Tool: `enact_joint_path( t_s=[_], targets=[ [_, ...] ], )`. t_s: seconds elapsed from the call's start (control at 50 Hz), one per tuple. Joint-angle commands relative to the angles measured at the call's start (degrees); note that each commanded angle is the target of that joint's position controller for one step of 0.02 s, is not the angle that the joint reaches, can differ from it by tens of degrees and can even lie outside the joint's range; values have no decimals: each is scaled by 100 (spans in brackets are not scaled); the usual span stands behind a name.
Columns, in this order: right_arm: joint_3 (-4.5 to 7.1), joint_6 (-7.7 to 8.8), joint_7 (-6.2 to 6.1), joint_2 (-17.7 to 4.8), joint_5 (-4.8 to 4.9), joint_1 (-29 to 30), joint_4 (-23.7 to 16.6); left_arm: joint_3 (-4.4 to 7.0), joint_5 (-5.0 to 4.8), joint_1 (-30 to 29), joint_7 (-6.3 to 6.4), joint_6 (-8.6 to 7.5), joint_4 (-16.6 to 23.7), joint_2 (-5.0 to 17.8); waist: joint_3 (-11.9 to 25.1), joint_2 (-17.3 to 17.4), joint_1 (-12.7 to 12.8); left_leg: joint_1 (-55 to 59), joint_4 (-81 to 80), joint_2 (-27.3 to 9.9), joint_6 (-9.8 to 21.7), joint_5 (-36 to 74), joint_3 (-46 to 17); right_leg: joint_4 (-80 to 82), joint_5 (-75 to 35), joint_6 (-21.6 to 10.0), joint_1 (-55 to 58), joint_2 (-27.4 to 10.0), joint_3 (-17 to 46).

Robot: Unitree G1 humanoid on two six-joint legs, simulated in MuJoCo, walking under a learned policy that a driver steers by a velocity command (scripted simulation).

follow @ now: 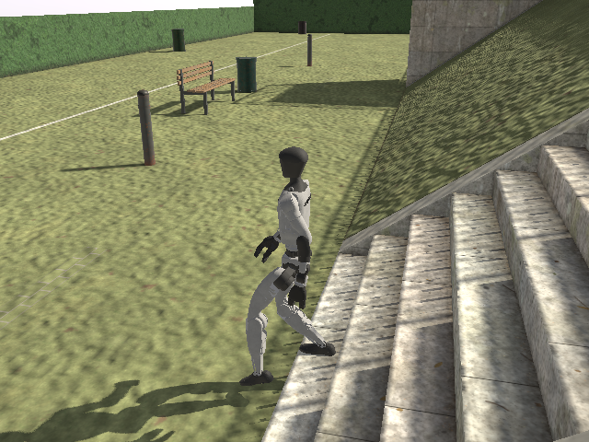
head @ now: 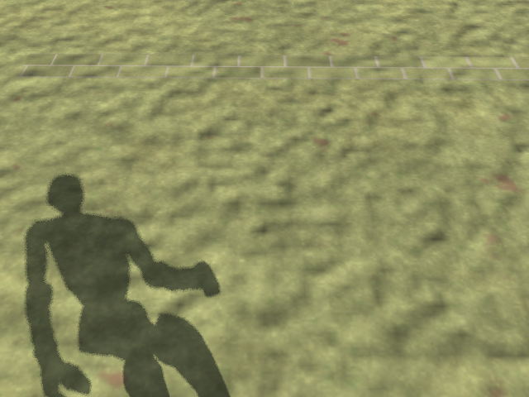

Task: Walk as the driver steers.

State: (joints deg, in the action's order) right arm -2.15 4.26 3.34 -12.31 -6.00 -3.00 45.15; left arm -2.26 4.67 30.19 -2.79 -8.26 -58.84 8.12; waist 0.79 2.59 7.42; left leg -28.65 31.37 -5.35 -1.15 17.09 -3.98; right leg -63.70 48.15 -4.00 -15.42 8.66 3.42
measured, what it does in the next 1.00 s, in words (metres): goes down: left foot 0.19 m lower, then right foot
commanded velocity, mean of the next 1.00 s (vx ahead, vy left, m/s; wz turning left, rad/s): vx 0.50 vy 0.00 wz -0.04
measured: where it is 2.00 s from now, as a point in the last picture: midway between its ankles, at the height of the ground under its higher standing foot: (296, 254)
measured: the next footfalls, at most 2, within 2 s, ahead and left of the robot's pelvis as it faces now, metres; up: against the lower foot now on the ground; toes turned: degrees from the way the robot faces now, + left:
left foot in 0.06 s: +0.18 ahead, +0.15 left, -0.19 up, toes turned -2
right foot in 0.48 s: +0.42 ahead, -0.16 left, -0.19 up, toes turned -12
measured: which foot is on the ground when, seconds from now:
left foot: up 0.00-0.04, down 0.06-0.48, up 0.50-1.00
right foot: down 0.00-0.08, up 0.10-0.46, down 0.48-1.00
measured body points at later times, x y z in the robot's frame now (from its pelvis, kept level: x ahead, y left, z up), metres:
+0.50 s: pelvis +0.29 -0.02 -0.11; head +0.31 -0.04 +0.34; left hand +0.60 +0.12 -0.17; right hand +0.17 -0.26 -0.26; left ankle +0.15 +0.15 -0.82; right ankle +0.39 -0.15 -0.83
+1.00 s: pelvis +0.55 -0.05 -0.10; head +0.58 -0.05 +0.35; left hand +0.54 +0.22 -0.24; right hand +0.76 -0.27 -0.21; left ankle +0.70 +0.07 -0.81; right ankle +0.39 -0.15 -0.83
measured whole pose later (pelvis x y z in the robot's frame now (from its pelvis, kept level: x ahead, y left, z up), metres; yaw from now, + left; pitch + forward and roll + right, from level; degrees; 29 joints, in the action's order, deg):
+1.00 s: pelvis +0.55 -0.05 -0.10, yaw +1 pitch +4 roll -1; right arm 4.5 1.8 2.5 -12.3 1.0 -0.9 46.4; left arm 5.0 -0.9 18.4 1.9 -4.6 -57.7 12.2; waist 0.0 1.8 3.1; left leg -36.2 37.4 -2.0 5.8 -4.2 1.8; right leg -18.3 24.2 1.7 3.3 -1.7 -13.9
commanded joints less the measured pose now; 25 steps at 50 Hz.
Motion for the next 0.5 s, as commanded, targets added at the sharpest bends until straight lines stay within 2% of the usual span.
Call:
enact_joint_path(
  t_s=[0.02, 0.04, 0.06, 0.08, 0.1, 0.12, 0.14, 0.16, 0.18, 0.2, 0.22, 0.24, 0.26, 0.28, 0.3, 0.32, 0.34, 0.36, 0.4, 0.42, 0.44, 0.46, 0.48, 0.5],
  targets=[
    [419, 75, -113, -720, 1249, 528, -367, 472, -915, -171, 512, 413, 249, 863, -803, 127, -9, 111, -2622, -89, 94, 479, -641, 267, -3025, -851, 188, -805, 2427],
    [444, 125, -165, -757, 1249, -294, 13, 475, -781, -102, 636, 577, 94, 924, -415, 145, -294, 926, -2960, -222, 172, 1744, -286, -1049, -3180, -663, 306, -654, 1890],
    [495, 138, -149, -615, 1011, -1443, 498, 494, -662, 368, 569, 605, -164, 608, 177, 331, -460, 2823, -1801, -514, 303, 3069, -199, -2409, -1368, -518, -1135, -338, 1461],
    [596, 102, -149, -843, 768, -3002, 932, 411, -708, 795, 404, 507, -256, 103, 1310, 972, -961, 5838, 511, -1069, 639, 4390, -210, -4500, 817, -195, -3473, 117, 1010],
    [776, 15, -126, -1355, 822, -3533, 1190, 345, -988, 693, 403, 383, 183, 193, 1944, 1242, -1248, 7065, 1251, -1989, 1285, 3030, -1065, -6525, 686, 94, -5348, -137, 849],
    [845, -97, -165, -1446, 897, -3521, 1227, 297, -1083, 16, 419, 291, 619, 261, 2167, 1312, -1440, 6915, 623, -2391, 1676, 305, -1839, -6904, 20, 185, -6258, -606, 529],
    [806, -76, -212, -1116, 787, -3141, 1163, 333, -1073, -959, 474, 331, 977, 394, 1773, 445, -1488, 6139, -352, -2406, 1865, -2526, -2141, -6189, -1080, 144, -6629, -968, 311],
    [684, -126, -335, -781, 607, -2464, 1088, 359, -1026, -1624, 581, 443, 1216, 370, 1062, -256, -1241, 4679, -1167, -2396, 1904, -3693, -2478, -6017, -1724, 278, -6268, -1096, -39],
    [565, -125, -406, -540, 526, -1894, 1031, 379, -948, -1839, 627, 595, 1367, 370, 502, -464, -865, 3235, -1343, -2494, 1940, -3514, -2695, -5899, -2019, 369, -5715, -1346, 83],
    [365, -71, -422, 45, 589, -1455, 1079, 435, -945, -2164, 631, 736, 1500, 347, -422, -440, -614, 2284, -1237, -2164, 1425, -3498, -2095, -5045, -2525, 276, -5893, -1464, 492],
    [271, -33, -397, 191, 562, -1103, 1024, 455, -894, -2059, 604, 750, 1529, 309, -808, -190, -408, 1165, -1344, -1765, 1044, -3170, -1315, -4101, -2893, 168, -5315, -1483, 655],
    [285, -45, -448, -41, 478, -595, 826, 480, -758, -2024, 589, 697, 1702, 318, -1024, 38, -207, -329, -1837, -970, 794, -3073, -78, -1977, -3620, 244, -3890, -1313, 362],
    [351, -7, -512, -316, 356, -554, 785, 539, -558, -2073, 551, 639, 1738, 365, -788, 365, -284, -772, -1929, -640, 818, -2460, 417, -895, -4591, 347, -2851, -1203, 90],
    [371, 69, -579, -490, 352, -832, 853, 559, -525, -2126, 477, 568, 1703, 360, -462, 392, -358, -700, -1943, -566, 851, -1974, 521, -46, -5298, 393, -2131, -1208, 93],
    [435, 82, -621, -660, 493, -1069, 954, 567, -571, -2210, 388, 524, 1751, 349, -184, 382, -376, -282, -1953, -591, 894, -1813, 589, 584, -5751, 421, -1789, -1196, 41],
    [506, 85, -667, -797, 665, -1268, 1048, 524, -611, -2469, 315, 528, 1812, 258, -129, 339, -448, 256, -1992, -710, 933, -1820, 558, 1256, -5843, 410, -1763, -1181, -30],
    [572, 66, -687, -879, 795, -1429, 1089, 484, -628, -2776, 262, 558, 1906, 233, -217, 237, -567, 940, -1976, -885, 994, -1658, 411, 1754, -5578, 376, -2050, -1161, -75],
    [616, 29, -696, -906, 843, -1608, 1147, 462, -637, -3046, 208, 562, 1994, 216, -371, 128, -683, 1559, -1894, -1017, 1023, -1502, 300, 2068, -5248, 284, -2376, -1159, -112],
    [687, -60, -647, -832, 809, -2078, 1280, 441, -666, -3614, 128, 538, 2151, 238, -608, -38, -971, 2481, -1709, -1247, 1044, -1533, 129, 2609, -4531, 103, -2849, -1121, -269],
    [738, -78, -603, -898, 778, -2158, 1293, 463, -640, -3756, 93, 526, 2183, 334, -660, -73, -1027, 2622, -1575, -1300, 1014, -1349, 136, 2832, -4294, 18, -2719, -1069, -361],
    [755, -101, -556, -903, 757, -2212, 1315, 503, -635, -3696, 67, 509, 2176, 417, -574, 10, -941, 2612, -1328, -1255, 983, -886, 147, 3094, -3936, -69, -2202, -940, -522],
    [753, -113, -505, -932, 766, -2190, 1326, 598, -589, -3305, 73, 483, 2071, 586, -293, 213, -707, 2594, -748, -1046, 919, 138, 287, 3357, -3828, -173, -1342, -722, -701],
    [723, -106, -453, -870, 745, -2095, 1273, 792, -558, -2301, 100, 478, 1740, 1009, 328, 139, -229, 2116, 417, -732, 811, 929, 581, 3191, -4276, -338, 220, -596, -755],
    [656, -11, -392, -664, 699, -2025, 1078, 958, -488, -1086, 193, 467, 1491, 1589, 1246, -343, 177, 125, 2515, -301, 484, -205, 897, 2846, -5149, -860, 2697, -1778, 754]
  ],
)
